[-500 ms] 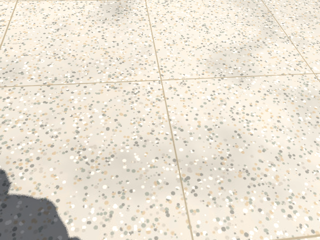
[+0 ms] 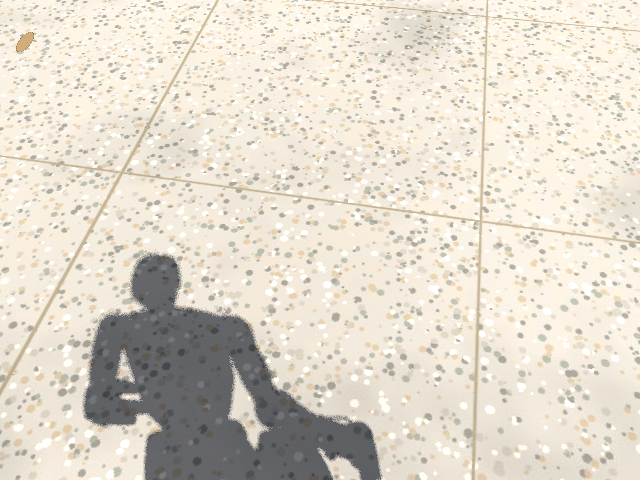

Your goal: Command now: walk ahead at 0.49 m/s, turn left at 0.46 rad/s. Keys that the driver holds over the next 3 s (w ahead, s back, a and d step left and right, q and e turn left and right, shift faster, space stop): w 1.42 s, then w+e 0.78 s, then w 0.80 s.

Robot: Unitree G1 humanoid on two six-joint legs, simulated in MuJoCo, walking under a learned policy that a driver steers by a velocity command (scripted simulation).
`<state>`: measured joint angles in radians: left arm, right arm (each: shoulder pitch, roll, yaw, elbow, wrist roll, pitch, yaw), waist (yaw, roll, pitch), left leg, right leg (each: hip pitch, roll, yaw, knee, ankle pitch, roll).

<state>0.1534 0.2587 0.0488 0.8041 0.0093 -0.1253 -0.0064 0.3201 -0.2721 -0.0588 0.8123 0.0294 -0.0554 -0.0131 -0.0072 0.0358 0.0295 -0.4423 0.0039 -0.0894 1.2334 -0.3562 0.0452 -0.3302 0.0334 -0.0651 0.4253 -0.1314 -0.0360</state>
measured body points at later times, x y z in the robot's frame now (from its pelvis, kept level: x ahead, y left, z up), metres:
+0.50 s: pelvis +0.26 +0.08 +0.00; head +0.29 +0.10 +0.45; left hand +0.31 +0.36 -0.13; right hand +0.41 -0.17 -0.10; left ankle +0.30 +0.17 -0.74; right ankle +0.20 -0.08 -0.64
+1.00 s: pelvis +0.54 +0.04 -0.01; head +0.58 +0.03 +0.44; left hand +0.69 +0.31 -0.11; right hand +0.58 -0.23 -0.15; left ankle +0.38 +0.18 -0.65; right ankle +0.63 -0.04 -0.74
